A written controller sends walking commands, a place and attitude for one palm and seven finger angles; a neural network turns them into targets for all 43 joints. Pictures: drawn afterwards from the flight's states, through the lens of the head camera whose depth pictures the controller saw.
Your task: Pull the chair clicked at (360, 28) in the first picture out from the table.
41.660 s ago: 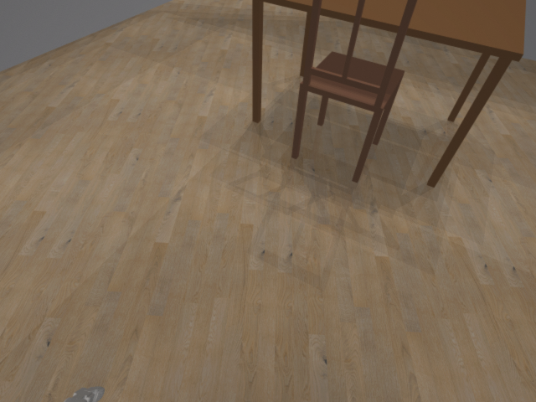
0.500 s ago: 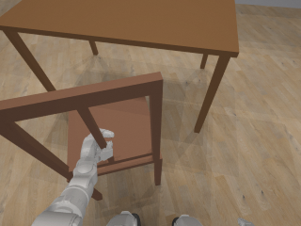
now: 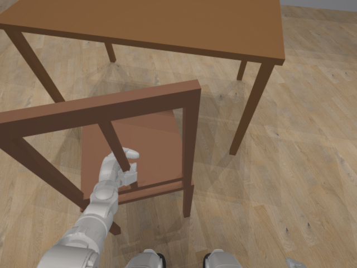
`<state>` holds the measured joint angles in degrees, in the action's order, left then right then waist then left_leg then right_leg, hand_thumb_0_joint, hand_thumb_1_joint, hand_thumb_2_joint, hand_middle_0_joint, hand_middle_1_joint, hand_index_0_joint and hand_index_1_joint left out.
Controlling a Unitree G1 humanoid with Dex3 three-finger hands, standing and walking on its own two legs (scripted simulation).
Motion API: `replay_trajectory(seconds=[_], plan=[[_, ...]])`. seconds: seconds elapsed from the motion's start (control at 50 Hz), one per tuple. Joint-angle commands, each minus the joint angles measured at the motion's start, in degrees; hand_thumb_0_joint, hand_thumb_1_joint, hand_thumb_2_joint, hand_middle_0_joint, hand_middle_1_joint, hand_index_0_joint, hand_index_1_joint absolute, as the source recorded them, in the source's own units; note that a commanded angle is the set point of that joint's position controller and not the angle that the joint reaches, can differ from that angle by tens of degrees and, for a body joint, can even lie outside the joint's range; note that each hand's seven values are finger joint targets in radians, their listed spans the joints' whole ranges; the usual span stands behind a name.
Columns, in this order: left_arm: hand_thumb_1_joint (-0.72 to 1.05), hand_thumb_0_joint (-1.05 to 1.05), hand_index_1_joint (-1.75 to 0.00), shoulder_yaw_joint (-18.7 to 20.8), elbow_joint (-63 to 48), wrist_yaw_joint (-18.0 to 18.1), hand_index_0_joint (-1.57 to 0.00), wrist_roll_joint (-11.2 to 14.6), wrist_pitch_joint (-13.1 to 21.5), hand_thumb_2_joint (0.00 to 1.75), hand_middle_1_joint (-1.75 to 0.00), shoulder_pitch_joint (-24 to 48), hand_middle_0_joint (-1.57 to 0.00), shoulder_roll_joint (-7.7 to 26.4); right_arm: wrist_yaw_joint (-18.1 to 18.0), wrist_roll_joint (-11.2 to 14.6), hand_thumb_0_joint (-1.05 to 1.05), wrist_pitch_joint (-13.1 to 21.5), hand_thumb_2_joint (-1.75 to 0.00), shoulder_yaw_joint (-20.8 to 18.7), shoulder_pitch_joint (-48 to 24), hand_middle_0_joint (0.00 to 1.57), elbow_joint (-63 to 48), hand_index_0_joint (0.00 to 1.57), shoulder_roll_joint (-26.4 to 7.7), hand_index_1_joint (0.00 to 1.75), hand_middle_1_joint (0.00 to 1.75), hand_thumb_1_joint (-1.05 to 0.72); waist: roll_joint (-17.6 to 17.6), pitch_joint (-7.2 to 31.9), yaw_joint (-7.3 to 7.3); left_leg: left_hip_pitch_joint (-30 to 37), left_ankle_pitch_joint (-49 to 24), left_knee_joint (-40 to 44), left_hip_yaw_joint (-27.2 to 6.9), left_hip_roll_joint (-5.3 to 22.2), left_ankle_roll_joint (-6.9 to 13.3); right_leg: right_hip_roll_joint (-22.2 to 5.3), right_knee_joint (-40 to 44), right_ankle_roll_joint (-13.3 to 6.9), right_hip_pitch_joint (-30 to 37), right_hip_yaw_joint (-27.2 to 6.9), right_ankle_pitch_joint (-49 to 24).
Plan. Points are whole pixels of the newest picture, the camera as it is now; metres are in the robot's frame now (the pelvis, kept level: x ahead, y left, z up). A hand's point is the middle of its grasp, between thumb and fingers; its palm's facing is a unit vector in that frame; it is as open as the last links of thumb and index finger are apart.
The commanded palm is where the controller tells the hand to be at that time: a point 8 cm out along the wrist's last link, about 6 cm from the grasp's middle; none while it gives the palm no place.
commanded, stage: step backward, pulling the chair out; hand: left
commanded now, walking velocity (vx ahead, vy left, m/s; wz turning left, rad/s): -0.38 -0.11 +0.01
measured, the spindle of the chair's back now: (122, 160) +0.37 +0.15 -0.03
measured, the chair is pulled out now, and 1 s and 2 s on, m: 0.35 0.45 0.64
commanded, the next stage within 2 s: stop walking, hand still on the chair in 1.36 s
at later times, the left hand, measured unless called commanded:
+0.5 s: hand (131, 183) +0.32 +0.12 -0.06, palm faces +0.00 -0.98 -0.18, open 5.2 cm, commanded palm +0.30 +0.17 -0.05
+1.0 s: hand (129, 217) +0.24 +0.12 -0.06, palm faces -0.03 -0.98 -0.18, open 5.2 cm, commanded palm +0.22 +0.17 -0.05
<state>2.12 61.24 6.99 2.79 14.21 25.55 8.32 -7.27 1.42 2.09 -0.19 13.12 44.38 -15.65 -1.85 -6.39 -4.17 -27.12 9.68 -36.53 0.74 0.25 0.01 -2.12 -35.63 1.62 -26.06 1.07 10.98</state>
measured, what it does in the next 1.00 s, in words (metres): walks backwards: left foot, then right foot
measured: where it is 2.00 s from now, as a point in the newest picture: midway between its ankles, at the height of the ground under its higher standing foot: outside the picture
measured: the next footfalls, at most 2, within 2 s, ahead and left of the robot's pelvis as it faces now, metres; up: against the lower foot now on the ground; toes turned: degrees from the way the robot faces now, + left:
left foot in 0.48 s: -0.03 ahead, +0.13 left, +0.00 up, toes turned -5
right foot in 0.70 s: -0.04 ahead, -0.14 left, +0.00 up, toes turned -5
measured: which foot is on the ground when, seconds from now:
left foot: down 0.00-0.30, up 0.32-0.46, down 0.48-1.00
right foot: down 0.00-0.54, up 0.56-0.68, down 0.70-1.00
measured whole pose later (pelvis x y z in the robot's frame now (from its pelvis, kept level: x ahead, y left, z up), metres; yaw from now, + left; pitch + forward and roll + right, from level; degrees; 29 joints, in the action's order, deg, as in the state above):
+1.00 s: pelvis -0.12 +0.00 +0.01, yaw -3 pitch +2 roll -1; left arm 2.5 55.4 5.9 2.8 10.4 24.2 10.2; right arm -7.9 0.6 -2.2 -0.2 10.7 42.4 -16.0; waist -0.7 -8.2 -4.2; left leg -21.6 13.8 -33.9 -2.5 0.5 -1.1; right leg -2.1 -32.7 1.9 -22.0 1.3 12.3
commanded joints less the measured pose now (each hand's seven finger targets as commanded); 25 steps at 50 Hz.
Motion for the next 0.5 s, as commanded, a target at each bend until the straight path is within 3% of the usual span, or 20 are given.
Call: replay_trajectory(seconds=[0.0,0.02,0.04,0.08,0.12,0.14,0.18,0.22,0.24,0.28,0.3,0.32,0.38,0.4,0.42,0.46,0.48], plan=[[0.90,0.00,-1.45,-2.54,-13.06,-0.34,-0.50,-1.02,3.73,0.90,-1.45,18.48,-0.50,8.53,-0.38,0.30,0.00,1.55,-0.90,-2.37,0.23,0.20,-7.66,0.20,-7.43,0.30,0.30,-0.90,-3.97,21.34,2.36,8.05,5.44,14.79,-13.97,13.04,4.09,-1.03,-1.59,-1.59,6.92,-2.06,10.00],[0.90,0.00,-1.45,-2.17,-13.64,-0.26,-0.50,-1.28,3.61,0.90,-1.45,19.16,-0.50,8.73,-0.57,-0.16,0.00,1.33,-0.90,-2.42,-0.54,0.20,-7.88,0.20,-7.78,0.30,0.30,-0.90,-9.71,20.92,2.58,8.24,5.32,16.83,-17.68,15.24,5.55,0.38,-6.44,-1.79,5.09,-1.49,10.89],[0.90,0.00,-1.45,-2.10,-13.66,-0.30,-0.50,-1.29,3.41,0.90,-1.45,18.50,-0.50,8.22,-0.51,-0.62,0.00,1.24,-0.90,-2.50,0.01,0.20,-7.57,0.20,-7.13,0.30,0.30,-0.90,-11.13,21.68,2.85,10.83,-0.99,15.87,-19.12,16.77,6.39,0.52,-9.06,-2.04,3.46,-1.57,11.20],[0.90,0.00,-1.45,-2.25,-13.89,-0.74,-0.50,-1.55,3.44,0.90,-1.45,18.20,-0.50,7.68,-0.02,-1.21,0.00,1.54,-0.90,-2.67,1.96,0.20,-6.84,0.20,-6.43,0.30,0.30,-0.90,-8.55,24.71,2.45,19.40,-21.02,9.94,-16.80,17.24,7.25,0.26,-6.58,-2.00,2.61,-2.13,10.69],[0.90,0.00,-1.45,-1.07,-13.30,-0.97,-0.50,-2.14,3.42,0.90,-1.45,17.28,-0.50,9.04,0.48,-1.50,0.00,1.85,-0.90,-2.92,3.02,0.20,-6.26,0.20,-6.64,0.30,0.30,-0.90,-6.95,25.74,2.00,21.43,-29.86,6.80,-14.96,16.90,6.83,0.47,-2.62,-1.75,5.03,-2.25,6.37],[0.90,0.00,-1.45,-1.54,-13.56,-1.13,-0.50,-2.42,3.42,0.90,-1.45,17.31,-0.50,8.39,0.81,-1.49,0.00,1.81,-0.90,-2.81,2.65,0.20,-6.27,0.20,-6.43,0.30,0.30,-0.90,-8.51,25.23,1.95,20.70,-31.36,5.99,-13.27,16.44,6.29,-0.07,-1.00,-1.81,6.37,-2.58,3.16],[0.90,0.00,-1.45,-0.88,-14.16,-1.36,-0.50,-2.85,3.47,0.90,-1.45,16.91,-0.50,9.31,1.18,-1.55,0.00,1.66,-0.90,-2.70,1.68,0.20,-6.52,0.20,-6.23,0.30,0.30,-0.90,-10.51,24.56,2.29,17.06,-27.15,5.37,-11.11,15.13,5.00,-0.91,1.19,-2.09,9.24,-2.72,-0.56],[0.90,0.00,-1.45,1.80,-13.57,-1.10,-0.50,-2.21,3.07,0.90,-1.45,13.87,-0.50,12.50,0.80,-0.87,0.00,1.21,-0.90,-3.47,1.84,0.20,-7.31,0.20,-7.09,0.30,0.30,-0.90,-6.21,25.56,2.44,11.47,-18.68,4.15,-9.66,13.11,3.26,-1.61,2.92,-2.77,14.35,-4.19,-7.82],[0.90,0.00,-1.45,1.69,-14.28,-1.15,-0.50,-1.77,3.17,0.90,-1.45,13.02,-0.50,12.70,0.66,-0.61,0.00,0.93,-0.90,-3.36,1.55,0.20,-7.97,0.20,-6.32,0.30,0.30,-0.90,-2.73,26.06,2.10,9.74,-13.11,2.83,-7.88,11.12,1.95,-3.93,4.80,-3.30,15.61,-6.84,-11.83],[0.90,0.00,-1.45,1.85,-15.85,-0.59,-0.50,-1.55,3.70,0.90,-1.45,14.05,-0.50,14.76,0.14,-0.09,0.00,0.83,-0.90,-3.37,0.96,0.20,-8.47,0.20,-5.53,0.30,0.30,-0.90,4.91,26.82,1.10,8.41,0.64,-4.48,-2.87,4.53,-1.42,-13.41,10.53,-7.00,14.91,-16.30,-16.33],[0.90,0.00,-1.45,2.63,-15.21,-0.26,-0.50,-1.65,3.51,0.90,-1.45,13.52,-0.50,15.71,0.02,-0.14,0.00,0.72,-0.90,-3.19,-0.55,0.20,-8.47,0.20,-5.56,0.30,0.30,-0.90,5.50,25.60,1.88,7.01,11.80,-9.83,-3.10,2.14,-2.44,-17.60,13.01,-9.35,13.62,-18.62,-18.92],[0.90,0.00,-1.45,3.18,-13.88,-0.10,-0.50,-1.54,2.67,0.90,-1.45,11.62,-0.50,16.41,-0.19,-0.21,0.00,0.53,-0.90,-3.10,-1.17,0.20,-8.39,0.20,-6.14,0.30,0.30,-0.90,5.06,24.94,2.53,5.38,15.81,-13.24,-4.94,1.10,-2.68,-19.68,13.44,-11.18,13.29,-18.75,-19.46],[0.90,0.00,-1.45,3.16,-14.60,-0.31,-0.50,-1.83,0.71,0.90,-1.45,11.71,-0.50,14.58,-0.45,-0.69,0.00,0.52,-0.90,-1.75,-1.67,0.20,-7.54,0.20,-5.66,0.30,0.30,-0.90,8.82,24.53,2.41,3.48,15.42,-7.16,-7.37,2.00,-2.19,-17.83,8.18,-9.16,19.77,-12.20,-31.98],[0.90,0.00,-1.45,2.57,-14.80,-0.41,-0.50,-1.72,0.27,0.90,-1.45,11.99,-0.50,13.77,-0.73,-0.63,0.00,0.40,-0.90,-1.75,-1.26,0.20,-7.14,0.20,-6.09,0.30,0.30,-0.90,9.04,24.34,2.06,4.88,12.21,-1.89,-6.87,2.43,-2.05,-16.42,6.87,-7.94,20.67,-10.70,-33.77],[0.90,0.00,-1.45,2.27,-14.03,-0.26,-0.50,-1.52,-0.44,0.90,-1.45,11.61,-0.50,13.85,-1.21,-0.48,0.00,0.03,-0.90,-1.94,-0.90,0.20,-6.83,0.20,-7.07,0.30,0.30,-0.90,8.94,23.03,1.67,6.88,4.00,4.49,-6.65,3.50,-1.71,-14.20,5.23,-6.44,20.54,-7.93,-33.06],[0.90,0.00,-1.45,-0.02,-16.78,-0.72,-0.50,-1.03,-0.36,0.90,-1.45,12.91,-0.50,11.20,-1.21,-0.26,0.00,-1.13,-0.90,-2.94,-0.05,0.20,-8.25,0.20,-8.20,0.30,0.30,-0.90,2.58,24.32,2.19,13.76,-21.78,10.33,-9.83,9.90,1.45,-5.57,2.21,-1.40,16.78,-3.03,-24.21],[0.90,0.00,-1.45,-1.73,-18.29,-1.48,-0.50,-0.80,0.21,0.90,-1.45,14.16,-0.50,8.95,-0.40,-0.08,0.00,-1.76,-0.90,-2.68,-0.10,0.20,-9.33,0.20,-7.17,0.30,0.30,-0.90,-1.57,25.27,2.51,15.29,-23.02,10.99,-11.08,12.53,3.11,-2.90,-0.17,-0.92,15.10,-2.06,-12.74]])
